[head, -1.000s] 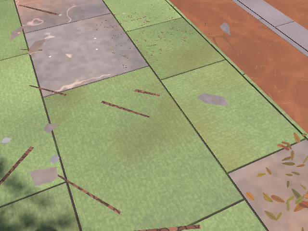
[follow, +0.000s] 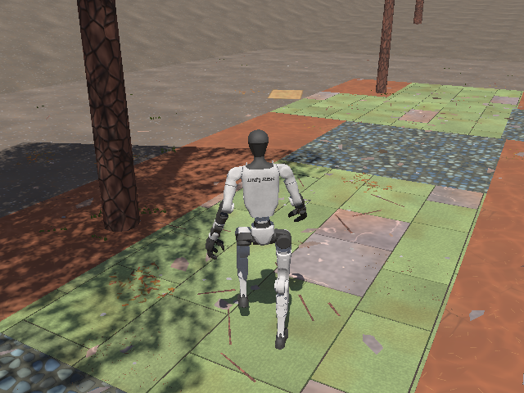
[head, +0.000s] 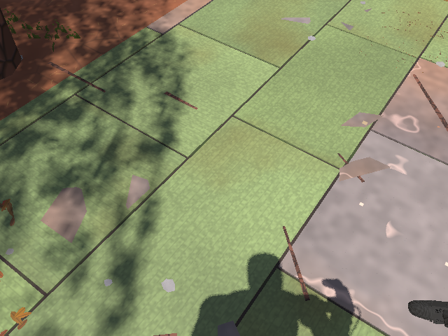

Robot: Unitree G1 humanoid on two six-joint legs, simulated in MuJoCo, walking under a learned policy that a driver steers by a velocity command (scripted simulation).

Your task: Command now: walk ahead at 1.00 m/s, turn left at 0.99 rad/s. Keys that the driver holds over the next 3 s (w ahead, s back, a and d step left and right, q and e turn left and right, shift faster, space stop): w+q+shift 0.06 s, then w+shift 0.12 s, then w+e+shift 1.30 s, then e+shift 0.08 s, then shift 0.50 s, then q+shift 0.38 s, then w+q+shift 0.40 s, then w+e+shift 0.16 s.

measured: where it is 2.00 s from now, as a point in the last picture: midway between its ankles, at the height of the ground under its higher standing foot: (344, 102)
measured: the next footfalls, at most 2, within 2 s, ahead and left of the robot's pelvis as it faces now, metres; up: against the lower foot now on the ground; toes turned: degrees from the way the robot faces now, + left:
left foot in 0.18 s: +0.35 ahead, +0.10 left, +0.00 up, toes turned +12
right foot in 0.64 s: +0.82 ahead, -0.01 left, +0.00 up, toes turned -3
